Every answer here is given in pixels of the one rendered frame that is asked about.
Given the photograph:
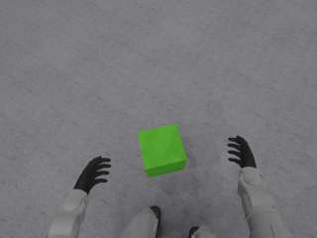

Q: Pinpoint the left robot thigh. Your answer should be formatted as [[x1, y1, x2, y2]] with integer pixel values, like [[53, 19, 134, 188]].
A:
[[118, 211, 159, 238]]

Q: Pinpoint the carton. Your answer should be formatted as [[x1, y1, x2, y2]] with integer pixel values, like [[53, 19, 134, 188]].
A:
[[137, 123, 187, 177]]

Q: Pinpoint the robot left hand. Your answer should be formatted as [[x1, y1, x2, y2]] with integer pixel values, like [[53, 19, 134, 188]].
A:
[[73, 156, 111, 195]]

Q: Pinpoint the left robot forearm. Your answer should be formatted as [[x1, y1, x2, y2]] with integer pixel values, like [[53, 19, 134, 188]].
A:
[[43, 188, 88, 238]]

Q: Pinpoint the right robot forearm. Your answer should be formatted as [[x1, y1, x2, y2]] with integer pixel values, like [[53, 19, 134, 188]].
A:
[[238, 167, 293, 238]]

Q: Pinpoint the robot right shin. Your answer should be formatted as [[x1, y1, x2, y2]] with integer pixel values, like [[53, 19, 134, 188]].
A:
[[195, 227, 209, 233]]

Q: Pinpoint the robot right hand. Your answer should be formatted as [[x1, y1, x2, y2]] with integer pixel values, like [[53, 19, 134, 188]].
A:
[[227, 135, 257, 169]]

